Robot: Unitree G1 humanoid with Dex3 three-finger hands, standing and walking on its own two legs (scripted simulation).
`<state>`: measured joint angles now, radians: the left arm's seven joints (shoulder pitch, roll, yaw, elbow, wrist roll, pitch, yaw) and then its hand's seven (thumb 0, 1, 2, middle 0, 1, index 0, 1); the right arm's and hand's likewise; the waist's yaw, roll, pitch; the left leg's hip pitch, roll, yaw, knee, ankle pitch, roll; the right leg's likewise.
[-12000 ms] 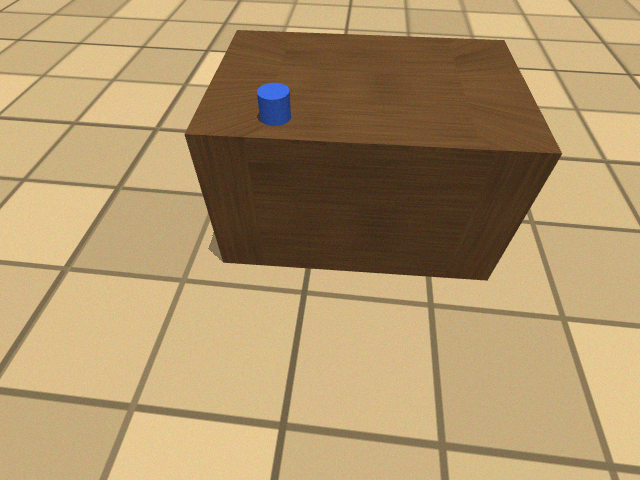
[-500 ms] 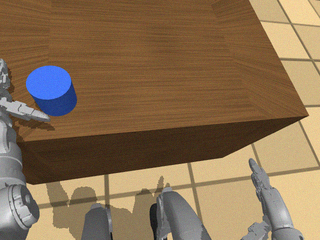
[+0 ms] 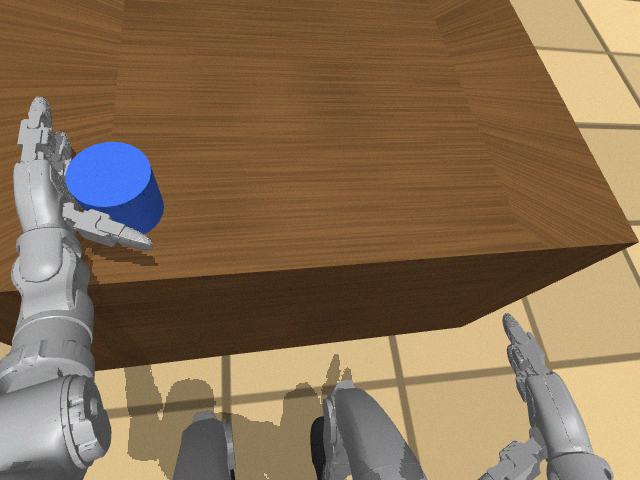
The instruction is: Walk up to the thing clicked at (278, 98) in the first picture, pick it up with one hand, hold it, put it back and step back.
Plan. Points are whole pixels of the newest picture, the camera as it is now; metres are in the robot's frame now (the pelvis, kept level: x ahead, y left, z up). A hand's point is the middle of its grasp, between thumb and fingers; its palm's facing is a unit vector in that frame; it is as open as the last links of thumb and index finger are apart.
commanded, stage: close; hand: left
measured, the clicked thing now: (119, 192) +0.49 +0.18 -0.02
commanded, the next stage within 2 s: settle in 0.88 s
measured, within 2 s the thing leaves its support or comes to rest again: leaves its support in 1.16 s
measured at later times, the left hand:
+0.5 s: hand (112, 179) +0.48 +0.18 +0.02, palm faces +0.13 -0.99 +0.00, open 14.6 cm
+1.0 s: hand (118, 186) +0.48 +0.18 +0.01, palm faces +0.12 -0.99 +0.00, open 8.8 cm
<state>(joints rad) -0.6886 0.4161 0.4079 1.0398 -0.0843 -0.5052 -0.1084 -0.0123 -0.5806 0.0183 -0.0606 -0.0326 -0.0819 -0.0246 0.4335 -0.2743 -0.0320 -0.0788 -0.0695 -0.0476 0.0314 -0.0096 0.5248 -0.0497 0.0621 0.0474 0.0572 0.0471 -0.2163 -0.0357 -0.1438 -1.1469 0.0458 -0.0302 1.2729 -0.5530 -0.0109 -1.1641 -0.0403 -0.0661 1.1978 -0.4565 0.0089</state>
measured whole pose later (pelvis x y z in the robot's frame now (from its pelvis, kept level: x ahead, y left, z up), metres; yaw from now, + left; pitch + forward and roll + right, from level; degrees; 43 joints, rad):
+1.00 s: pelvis +0.00 +0.01 +0.00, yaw +0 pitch +24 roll -2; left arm -0.66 0.37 0.36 1.02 -0.06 -0.56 -0.03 -0.01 -0.45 0.69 -0.68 -0.80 -1.13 -1.03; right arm 0.44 -0.26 -0.03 -0.10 -0.07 0.00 0.05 -0.01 0.49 -0.05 0.06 0.05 0.06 0.05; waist -0.21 -0.03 -0.14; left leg -1.13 0.04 -0.01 1.27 -0.56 0.00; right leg -1.16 -0.04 -0.05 1.20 -0.46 0.02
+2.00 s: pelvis +0.01 +0.01 +0.03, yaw -1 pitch +20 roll -2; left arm -0.70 0.36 0.34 1.01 -0.08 -0.44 -0.04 -0.01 -0.61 0.98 -0.56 -1.07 -1.39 -1.52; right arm 0.41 -0.25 -0.03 0.00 -0.05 0.03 0.03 -0.01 0.51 -0.06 0.06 0.05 0.05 0.05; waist -0.17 -0.02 -0.13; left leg -0.95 0.04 0.01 1.11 -0.52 0.00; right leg -0.98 -0.04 -0.03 1.05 -0.42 0.02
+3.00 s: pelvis +0.03 +0.00 +0.08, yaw -1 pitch +6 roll +0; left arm -0.29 0.20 0.18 0.33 -0.16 -0.06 0.02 0.00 -0.61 0.96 -0.56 -1.08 -1.36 -1.49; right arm 0.37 -0.22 -0.07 0.31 0.03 0.01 -0.07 -0.01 0.53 -0.05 0.06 0.05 0.05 0.05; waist -0.03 0.02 -0.09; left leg -0.47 0.03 0.03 0.78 -0.41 -0.01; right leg -0.53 -0.04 -0.02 0.77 -0.35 0.02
